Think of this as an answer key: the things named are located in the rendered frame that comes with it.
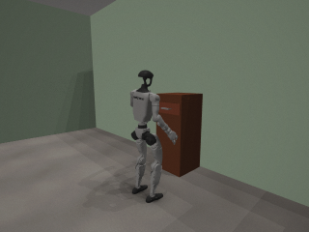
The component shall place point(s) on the robot head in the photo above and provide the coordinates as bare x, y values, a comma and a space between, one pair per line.
144, 87

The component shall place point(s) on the robot left thigh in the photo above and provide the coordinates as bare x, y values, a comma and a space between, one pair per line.
142, 148

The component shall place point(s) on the right robot upper arm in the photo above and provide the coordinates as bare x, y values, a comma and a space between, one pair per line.
155, 99

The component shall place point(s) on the cabinet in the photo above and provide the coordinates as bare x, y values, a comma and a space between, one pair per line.
184, 156

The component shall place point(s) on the drawer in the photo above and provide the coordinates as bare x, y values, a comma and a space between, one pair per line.
175, 108

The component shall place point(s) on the right robot hand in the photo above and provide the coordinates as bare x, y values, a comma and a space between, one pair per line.
172, 137

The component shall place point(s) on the robot right forearm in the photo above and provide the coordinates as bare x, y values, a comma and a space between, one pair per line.
163, 125

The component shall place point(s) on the left robot upper arm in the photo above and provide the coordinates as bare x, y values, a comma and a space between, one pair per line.
131, 97

